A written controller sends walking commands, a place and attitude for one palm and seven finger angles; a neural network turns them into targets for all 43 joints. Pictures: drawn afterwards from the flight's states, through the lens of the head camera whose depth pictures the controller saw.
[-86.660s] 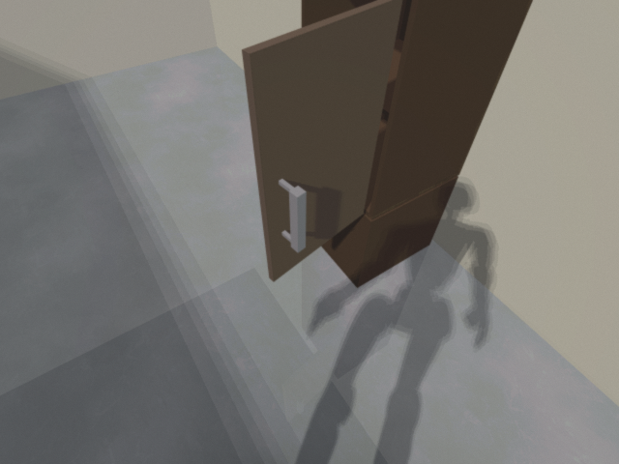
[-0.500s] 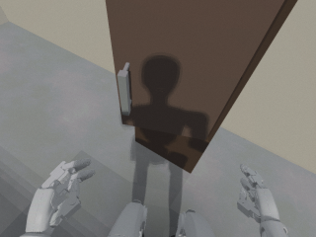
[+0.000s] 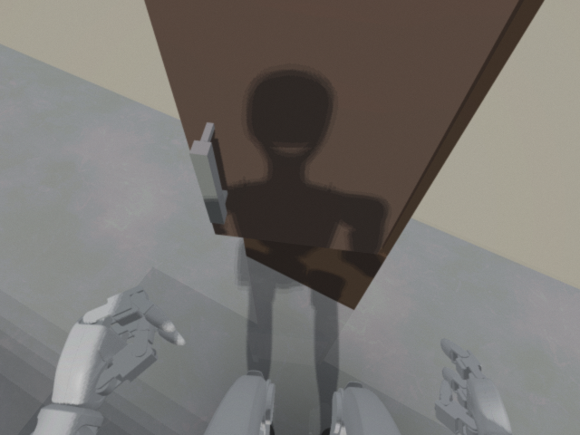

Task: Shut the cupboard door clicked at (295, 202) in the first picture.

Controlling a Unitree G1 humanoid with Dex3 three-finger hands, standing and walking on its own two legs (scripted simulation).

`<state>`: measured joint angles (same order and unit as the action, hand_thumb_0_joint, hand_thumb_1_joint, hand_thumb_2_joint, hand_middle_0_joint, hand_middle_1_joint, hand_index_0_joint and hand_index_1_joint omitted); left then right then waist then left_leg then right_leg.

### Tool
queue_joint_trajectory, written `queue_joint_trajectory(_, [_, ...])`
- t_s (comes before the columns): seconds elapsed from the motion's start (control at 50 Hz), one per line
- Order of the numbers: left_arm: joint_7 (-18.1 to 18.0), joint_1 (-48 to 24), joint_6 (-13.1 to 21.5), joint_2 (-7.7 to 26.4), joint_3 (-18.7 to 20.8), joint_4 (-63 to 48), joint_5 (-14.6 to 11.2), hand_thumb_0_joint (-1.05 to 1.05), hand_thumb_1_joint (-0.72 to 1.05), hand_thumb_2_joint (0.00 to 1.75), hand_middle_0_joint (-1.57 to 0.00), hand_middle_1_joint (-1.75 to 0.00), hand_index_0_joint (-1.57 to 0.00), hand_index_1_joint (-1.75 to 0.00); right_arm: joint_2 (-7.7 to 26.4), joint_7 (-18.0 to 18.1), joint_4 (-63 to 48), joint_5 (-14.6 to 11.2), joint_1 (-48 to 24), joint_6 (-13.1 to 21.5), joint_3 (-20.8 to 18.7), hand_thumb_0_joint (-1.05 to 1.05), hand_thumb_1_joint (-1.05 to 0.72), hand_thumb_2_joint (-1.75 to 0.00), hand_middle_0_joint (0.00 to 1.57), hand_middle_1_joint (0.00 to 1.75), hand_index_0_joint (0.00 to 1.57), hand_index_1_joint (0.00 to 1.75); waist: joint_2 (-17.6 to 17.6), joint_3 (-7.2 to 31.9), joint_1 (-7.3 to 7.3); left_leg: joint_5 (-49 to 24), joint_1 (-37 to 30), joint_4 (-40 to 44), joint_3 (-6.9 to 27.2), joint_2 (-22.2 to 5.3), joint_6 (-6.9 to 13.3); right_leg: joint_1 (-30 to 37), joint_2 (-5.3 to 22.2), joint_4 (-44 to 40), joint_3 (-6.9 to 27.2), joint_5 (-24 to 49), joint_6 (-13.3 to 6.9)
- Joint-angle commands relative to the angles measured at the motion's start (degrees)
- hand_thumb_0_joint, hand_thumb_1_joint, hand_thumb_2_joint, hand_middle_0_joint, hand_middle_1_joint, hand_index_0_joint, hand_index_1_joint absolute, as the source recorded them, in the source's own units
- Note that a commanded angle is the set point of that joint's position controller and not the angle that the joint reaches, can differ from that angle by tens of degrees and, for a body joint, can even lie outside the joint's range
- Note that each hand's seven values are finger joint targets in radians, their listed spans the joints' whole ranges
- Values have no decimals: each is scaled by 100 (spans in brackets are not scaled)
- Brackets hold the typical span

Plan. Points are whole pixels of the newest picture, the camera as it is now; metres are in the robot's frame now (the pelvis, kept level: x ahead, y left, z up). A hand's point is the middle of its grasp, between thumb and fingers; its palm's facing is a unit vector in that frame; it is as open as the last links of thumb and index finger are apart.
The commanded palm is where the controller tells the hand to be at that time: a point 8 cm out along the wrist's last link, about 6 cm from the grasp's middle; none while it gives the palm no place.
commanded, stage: raise the hand and make a fist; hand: left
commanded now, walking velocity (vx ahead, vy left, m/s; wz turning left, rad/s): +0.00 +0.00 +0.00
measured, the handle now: (214, 177) +0.48 +0.16 +0.02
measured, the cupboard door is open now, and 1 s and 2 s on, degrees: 21 21 21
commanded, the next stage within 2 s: bring the fist close to the handle in 0.90 s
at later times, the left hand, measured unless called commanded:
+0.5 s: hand (149, 340) +0.22 +0.18 +0.06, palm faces -0.05 -1.00 -0.04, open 3.1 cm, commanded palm +0.20 +0.23 +0.05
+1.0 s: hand (157, 339) +0.22 +0.18 +0.04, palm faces -0.06 -1.00 -0.02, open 3.1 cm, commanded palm +0.21 +0.23 +0.05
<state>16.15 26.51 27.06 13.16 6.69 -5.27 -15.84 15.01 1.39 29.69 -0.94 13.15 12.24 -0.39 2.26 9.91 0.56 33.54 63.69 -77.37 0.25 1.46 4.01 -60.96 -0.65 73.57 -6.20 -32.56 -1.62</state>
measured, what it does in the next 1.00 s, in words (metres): stands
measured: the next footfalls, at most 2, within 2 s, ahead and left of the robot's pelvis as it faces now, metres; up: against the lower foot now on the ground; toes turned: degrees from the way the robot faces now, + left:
none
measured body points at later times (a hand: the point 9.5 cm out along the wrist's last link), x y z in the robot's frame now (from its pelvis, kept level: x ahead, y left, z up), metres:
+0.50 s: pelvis +0.00 -0.01 +0.00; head +0.08 +0.02 +0.45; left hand +0.22 +0.23 +0.06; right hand +0.19 -0.23 -0.06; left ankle +0.03 +0.07 -0.61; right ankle +0.03 -0.11 -0.61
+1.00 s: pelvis +0.00 -0.01 +0.01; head +0.09 +0.01 +0.45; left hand +0.22 +0.23 +0.04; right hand +0.19 -0.24 -0.07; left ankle +0.03 +0.07 -0.61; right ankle +0.03 -0.11 -0.61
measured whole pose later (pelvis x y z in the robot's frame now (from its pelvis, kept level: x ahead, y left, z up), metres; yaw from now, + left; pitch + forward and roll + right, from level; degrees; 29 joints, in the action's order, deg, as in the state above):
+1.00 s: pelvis +0.00 -0.01 +0.01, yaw +0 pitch +20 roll -4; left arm 16.9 22.4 22.6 14.6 7.8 -0.1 -16.6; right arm 14.2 1.4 26.4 -1.5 13.0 8.2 1.3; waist 2.2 10.9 -0.2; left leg 33.2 62.4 -75.9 0.3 1.0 3.5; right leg -59.9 -1.2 72.2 -6.1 -32.1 -2.1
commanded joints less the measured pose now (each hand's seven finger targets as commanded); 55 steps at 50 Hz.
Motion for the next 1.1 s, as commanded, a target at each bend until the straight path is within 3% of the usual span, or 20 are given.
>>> queue_joint_trajectory(0.0, [201, 126, 30, 853, 554, -1190, -137, 0, 90, 90, -113, -132, -113, -132, 719, 118, -1132, -91, -186, 265, -373, 0, -90, -90, 20, 30, 20, 30, -15, 1832, 84, -1785, -1354, 1378, 555, -121, -373, 1096, -115, -885, 373, 1239, -85])
queue_joint_trajectory(0.02, [108, 98, 0, 1083, 803, -1396, -150, 0, 90, 90, -115, -134, -115, -134, 690, 126, -1145, -86, -222, 232, -373, 0, -90, -90, 20, 30, 20, 30, 214, 1982, 216, -2072, -1500, 1401, 556, -118, -420, 1177, -143, -792, 350, 1410, -122])
queue_joint_trajectory(0.04, [18, 153, 9, 1010, 856, -1676, -215, 0, 90, 90, -117, -136, -117, -136, 635, 107, -1205, -65, -187, 192, -358, 0, -90, -90, 20, 30, 20, 30, 394, 2195, 285, -2337, -1716, 1459, 555, -117, -471, 1261, -123, -754, 304, 1548, -117])
queue_joint_trajectory(0.08, [-181, 248, 57, 788, 791, -1755, -277, 0, 90, 90, -121, -140, -121, -140, 544, 90, -1194, -62, -175, 115, -352, 0, -90, -90, 20, 30, 20, 30, 391, 2074, 264, -2542, -1884, 1474, 536, -134, -503, 1212, -149, -787, 262, 1670, -94])
queue_joint_trajectory(0.12, [-319, 178, 94, 697, 729, -1573, -239, 0, 90, 90, -124, -144, -124, -144, 537, 83, -1152, -34, -154, 39, -323, 0, -90, -90, 20, 30, 20, 30, 298, 1806, 155, -2436, -1722, 1428, 544, -142, -476, 1091, -194, -798, 240, 1609, -106])
queue_joint_trajectory(0.2, [-166, -62, 15, 351, 148, -719, -50, 0, 90, 90, -130, -150, -130, -150, 674, 70, -1134, -43, -152, -46, -276, 0, -90, -90, 20, 30, 20, 30, -157, 984, -235, -1164, -1079, 1401, 565, -149, -381, 688, -170, -1034, 264, 822, -55])
queue_joint_trajectory(0.24, [29, -309, -71, 467, 74, -488, 15, 0, 90, 90, -130, -150, -130, -150, 738, 99, -1174, -63, -139, -40, -247, 0, -90, -90, 20, 30, 20, 30, -175, 828, -272, -876, -901, 1398, 570, -144, -328, 645, -155, -1113, 330, 567, -76])
queue_joint_trajectory(0.28, [170, -542, -109, 684, 181, -589, 1, 0, 90, 90, -130, -150, -130, -150, 772, 129, -1228, -82, -127, -12, -232, 0, -90, -90, 20, 30, 20, 30, -165, 956, -234, -724, -899, 1429, 561, -134, -297, 776, -133, -1212, 416, 407, -83])
queue_joint_trajectory(0.32, [171, -737, -60, 1036, 527, -949, -72, 0, 90, 90, -130, -150, -130, -150, 764, 158, -1263, -67, -141, 15, -217, 0, -90, -90, 20, 30, 20, 30, 144, 1305, -85, -927, -1058, 1417, 538, -123, -296, 946, -148, -1150, 468, 543, -126])
queue_joint_trajectory(0.36, [86, -664, 76, 1121, 749, -1372, -169, 0, 90, 90, -130, -150, -130, -150, 690, 149, -1280, -50, -165, 40, -206, 0, -90, -90, 20, 30, 20, 30, 433, 1760, 69, -1338, -1429, 1471, 545, -117, -359, 1095, -144, -1032, 411, 878, -145])
queue_joint_trajectory(0.42, [-147, -440, 199, 1123, 958, -1413, -259, 0, 90, 90, -130, -150, -130, -150, 610, 113, -1218, -8, -182, 29, -187, 0, -90, -90, 20, 30, 20, 30, 532, 1804, 158, -1621, -1509, 1477, 532, -113, -388, 1145, -194, -963, 353, 1087, -157])
queue_joint_trajectory(0.48, [-186, -276, 117, 695, 597, -803, -196, 0, 90, 90, -130, -150, -130, -150, 630, 63, -1135, -20, -171, -43, -195, 0, -90, -90, 20, 30, 20, 30, 229, 1347, -42, -1350, -1219, 1452, 501, -124, -372, 970, -179, -1053, 321, 921, -94])
queue_joint_trajectory(0.54, [-9, -302, -115, 545, 303, -316, -112, 0, 90, 90, -130, -150, -130, -150, 720, 60, -1159, -66, -144, -82, -211, 0, -90, -90, 20, 30, 20, 30, -72, 1060, -173, -987, -962, 1469, 514, -121, -320, 885, -155, -1174, 346, 637, -65])
queue_joint_trajectory(0.6, [141, -484, -215, 725, 339, -404, -130, 0, 90, 90, -130, -150, -130, -150, 766, 107, -1235, -107, -126, -57, -219, 0, -90, -90, 20, 30, 20, 30, -184, 1067, -168, -808, -893, 1493, 489, -113, -273, 1017, -121, -1343, 475, 409, -59])
queue_joint_trajectory(0.72, [-115, -690, 286, 1160, 921, -1162, -283, 0, 90, 90, -130, -150, -130, -150, 655, 137, -1171, -12, -132, 23, -194, 0, -90, -90, 20, 30, 20, 30, 195, 1665, 67, -1532, -1164, 1362, 440, -97, -314, 1301, -167, -1043, 481, 1066, -130])
queue_joint_trajectory(0.78, [-185, -400, 351, 806, 689, -805, -226, 0, 90, 90, -130, -150, -130, -150, 642, 82, -1101, -6, -139, -13, -206, 0, -90, -90, 20, 30, 20, 30, 263, 1460, -4, -1476, -1167, 1367, 422, -106, -340, 1056, -157, -1008, 405, 1038, -100])
queue_joint_trajectory(0.84, [-64, -278, 117, 625, 406, -394, -121, 0, 90, 90, -130, -150, -130, -150, 704, 46, -1119, -39, -126, -91, -224, 0, -90, -90, 20, 30, 20, 30, 169, 1249, -100, -1313, -1086, 1417, 438, -111, -327, 955, -150, -1071, 369, 933, -82])
queue_joint_trajectory(0.92, [122, -486, -128, 798, 417, -551, -144, 0, 90, 90, -130, -150, -130, -150, 757, 92, -1220, -88, -98, -131, -224, 0, -90, -90, 20, 30, 20, 30, -58, 1296, -136, -1228, -1024, 1428, 445, -106, -264, 1158, -154, -1205, 458, 887, -80])
queue_joint_trajectory(1.0, [29, -835, 92, 896, 570, -1079, -240, 0, 90, 90, -130, -150, -130, -150, 697, 136, -1234, -48, -120, -89, -193, 0, -90, -90, 20, 30, 20, 30, 102, 1586, -97, -1414, -1148, 1337, 421, -98, -273, 1224, -143, -1115, 480, 1052, -74])
queue_joint_trajectory(1.08, [-178, -1313, 311, 698, 411, -605, -129, 0, 90, 90, -130, -150, -130, -150, 701, 114, -1030, 25, -87, -49, -154, 0, -90, -90, 20, 30, 20, 30, 155, 1237, -246, -1208, -1024, 1194, 486, -125, -303, 672, -174, -977, 399, 842, -89])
